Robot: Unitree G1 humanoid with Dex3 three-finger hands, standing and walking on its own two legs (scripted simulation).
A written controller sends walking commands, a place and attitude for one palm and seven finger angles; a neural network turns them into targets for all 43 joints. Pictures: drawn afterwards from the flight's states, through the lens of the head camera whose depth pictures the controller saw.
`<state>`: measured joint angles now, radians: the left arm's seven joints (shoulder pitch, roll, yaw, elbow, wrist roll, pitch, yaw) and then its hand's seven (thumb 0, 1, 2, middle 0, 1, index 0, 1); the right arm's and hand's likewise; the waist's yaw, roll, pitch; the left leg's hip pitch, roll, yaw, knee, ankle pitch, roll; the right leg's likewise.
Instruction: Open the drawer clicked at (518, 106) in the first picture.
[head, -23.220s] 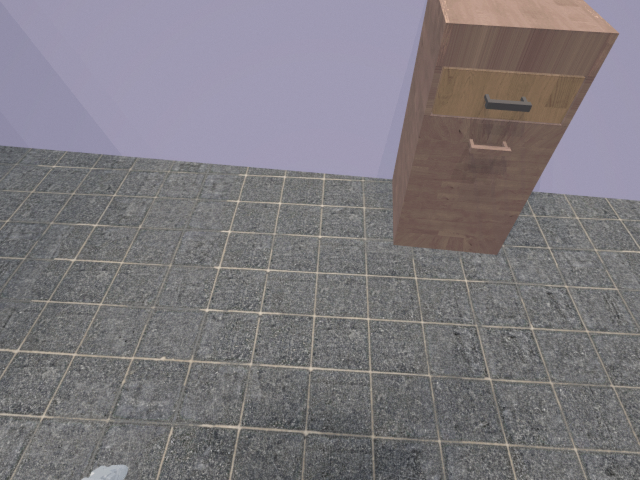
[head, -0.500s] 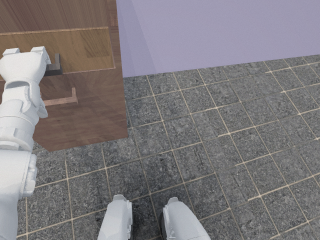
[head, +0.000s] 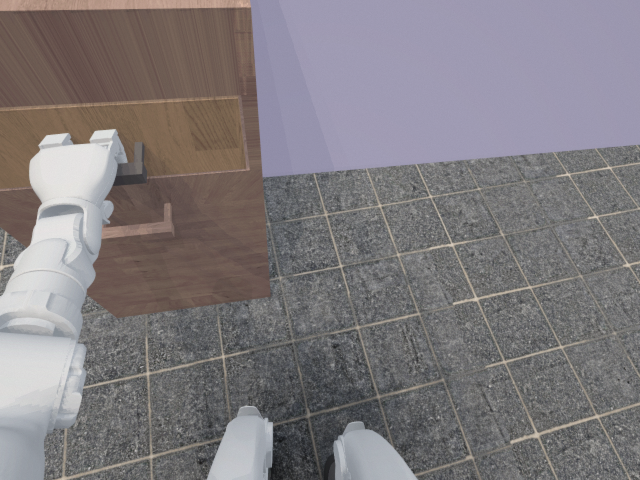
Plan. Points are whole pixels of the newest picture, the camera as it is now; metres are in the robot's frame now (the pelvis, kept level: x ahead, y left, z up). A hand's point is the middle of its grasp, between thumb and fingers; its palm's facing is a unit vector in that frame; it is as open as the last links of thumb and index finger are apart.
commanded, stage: close the thumb around the handle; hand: left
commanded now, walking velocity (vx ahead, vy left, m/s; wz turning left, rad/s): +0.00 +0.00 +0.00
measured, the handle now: (97, 164) +0.52 +0.29 +0.01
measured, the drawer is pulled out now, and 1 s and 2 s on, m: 0.00 0.00 0.01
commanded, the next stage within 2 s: pull the drawer open in 0.24 s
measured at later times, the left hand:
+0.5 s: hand (98, 202) +0.47 +0.29 -0.01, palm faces -0.04 -0.02 -1.00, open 5.5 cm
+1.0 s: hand (98, 205) +0.47 +0.28 -0.01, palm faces -0.04 -0.06 -1.00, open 5.3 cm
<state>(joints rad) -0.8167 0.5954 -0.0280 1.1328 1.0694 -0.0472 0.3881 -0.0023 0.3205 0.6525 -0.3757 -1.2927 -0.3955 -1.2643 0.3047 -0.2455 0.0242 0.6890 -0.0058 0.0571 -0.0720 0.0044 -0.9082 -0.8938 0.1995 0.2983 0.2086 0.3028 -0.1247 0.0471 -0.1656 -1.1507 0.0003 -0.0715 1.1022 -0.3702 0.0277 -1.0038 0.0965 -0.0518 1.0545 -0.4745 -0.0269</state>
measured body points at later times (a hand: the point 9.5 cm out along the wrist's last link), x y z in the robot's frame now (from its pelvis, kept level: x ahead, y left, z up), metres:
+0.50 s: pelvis +0.01 +0.01 +0.00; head +0.13 +0.04 +0.43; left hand +0.47 +0.28 +0.04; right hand +0.02 -0.26 -0.12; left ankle +0.07 +0.10 -0.65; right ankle +0.01 -0.11 -0.65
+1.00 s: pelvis +0.05 +0.03 +0.02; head +0.16 +0.04 +0.46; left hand +0.47 +0.28 +0.04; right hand +0.10 -0.24 -0.11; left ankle +0.07 +0.10 -0.65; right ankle +0.01 -0.11 -0.65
